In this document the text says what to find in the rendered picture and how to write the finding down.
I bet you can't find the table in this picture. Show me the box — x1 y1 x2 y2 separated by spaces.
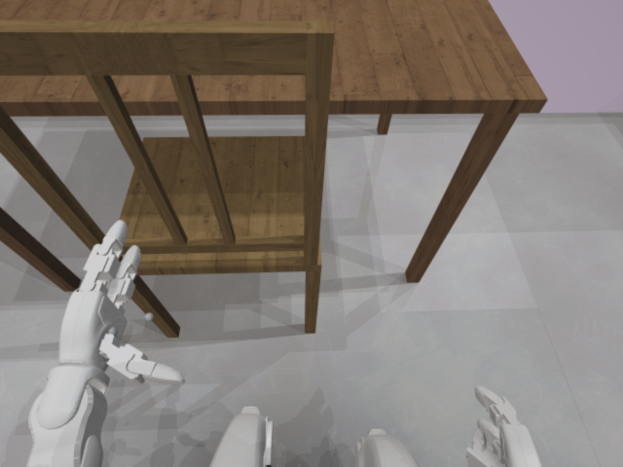
0 0 548 292

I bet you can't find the robot left thigh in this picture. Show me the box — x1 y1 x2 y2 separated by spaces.
209 413 274 467

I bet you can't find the robot right thigh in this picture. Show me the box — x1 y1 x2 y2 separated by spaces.
354 435 420 467

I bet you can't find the chair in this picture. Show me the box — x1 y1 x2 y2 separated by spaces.
0 19 335 338

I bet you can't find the robot thigh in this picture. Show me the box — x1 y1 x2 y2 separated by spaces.
354 435 420 467
209 413 274 467

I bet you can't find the left robot forearm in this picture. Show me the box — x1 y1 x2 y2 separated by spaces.
26 363 110 467

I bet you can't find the left robot hand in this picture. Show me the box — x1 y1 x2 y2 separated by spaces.
58 220 185 385

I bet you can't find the right robot hand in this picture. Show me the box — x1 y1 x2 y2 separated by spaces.
466 385 543 467

